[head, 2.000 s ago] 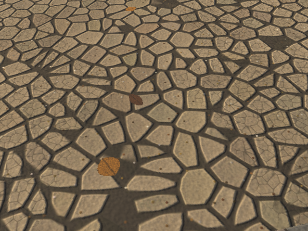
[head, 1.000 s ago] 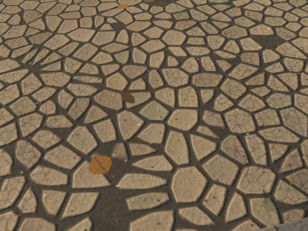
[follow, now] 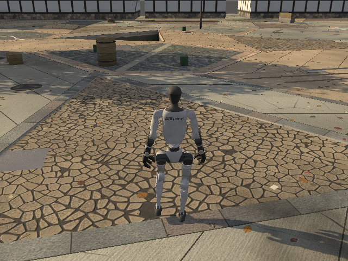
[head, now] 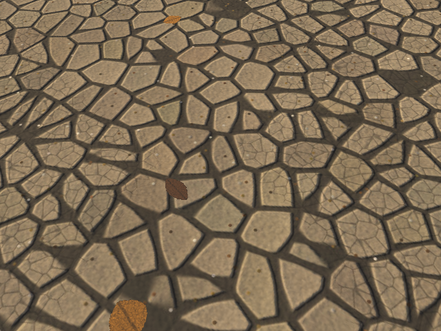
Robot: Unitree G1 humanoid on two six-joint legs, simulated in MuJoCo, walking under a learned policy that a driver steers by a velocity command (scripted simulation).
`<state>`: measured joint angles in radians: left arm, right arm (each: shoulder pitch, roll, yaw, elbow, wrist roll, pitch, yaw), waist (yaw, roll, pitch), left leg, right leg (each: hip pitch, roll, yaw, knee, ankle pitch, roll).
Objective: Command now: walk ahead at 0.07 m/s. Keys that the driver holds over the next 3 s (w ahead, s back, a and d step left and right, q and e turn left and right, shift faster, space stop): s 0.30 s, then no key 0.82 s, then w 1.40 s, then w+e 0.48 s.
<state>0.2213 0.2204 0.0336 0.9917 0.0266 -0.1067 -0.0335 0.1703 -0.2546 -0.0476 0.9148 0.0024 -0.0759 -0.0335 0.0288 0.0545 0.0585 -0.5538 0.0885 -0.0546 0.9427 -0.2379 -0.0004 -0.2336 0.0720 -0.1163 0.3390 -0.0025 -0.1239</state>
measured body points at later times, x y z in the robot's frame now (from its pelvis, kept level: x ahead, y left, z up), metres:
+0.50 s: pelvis +0.03 +0.00 -0.05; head +0.05 +0.01 +0.40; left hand +0.09 +0.27 -0.20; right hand +0.17 -0.26 -0.17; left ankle +0.17 +0.12 -0.79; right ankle -0.03 -0.11 -0.71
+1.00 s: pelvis -0.03 -0.03 -0.01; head -0.02 -0.04 +0.44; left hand +0.06 +0.21 -0.15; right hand +0.01 -0.29 -0.16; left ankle -0.06 +0.14 -0.75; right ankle -0.04 -0.10 -0.75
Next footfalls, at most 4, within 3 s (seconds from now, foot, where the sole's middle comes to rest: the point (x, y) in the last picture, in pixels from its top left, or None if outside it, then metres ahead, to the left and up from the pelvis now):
0.18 left None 0.21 0.12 -0.82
0.54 right None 0.00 -0.10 -0.79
0.92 left None -0.03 0.12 -0.79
1.90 right None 0.35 -0.13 -0.82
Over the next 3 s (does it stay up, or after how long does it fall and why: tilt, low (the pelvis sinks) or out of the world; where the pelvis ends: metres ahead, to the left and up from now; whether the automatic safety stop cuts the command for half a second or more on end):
stays up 0.83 -0.09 -0.07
